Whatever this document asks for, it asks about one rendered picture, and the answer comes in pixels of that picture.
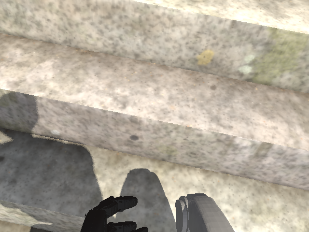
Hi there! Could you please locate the robot left hand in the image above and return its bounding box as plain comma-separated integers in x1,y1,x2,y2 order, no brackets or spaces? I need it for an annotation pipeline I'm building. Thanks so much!
80,196,148,232

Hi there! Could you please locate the robot right thigh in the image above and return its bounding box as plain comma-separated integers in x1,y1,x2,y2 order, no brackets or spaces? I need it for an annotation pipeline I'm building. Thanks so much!
175,193,235,232

